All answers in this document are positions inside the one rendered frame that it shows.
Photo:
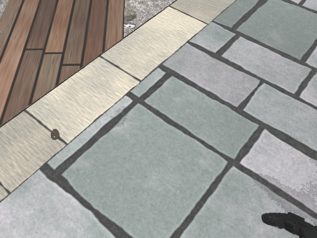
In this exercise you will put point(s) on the right robot hand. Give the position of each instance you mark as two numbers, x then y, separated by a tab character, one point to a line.
292	223

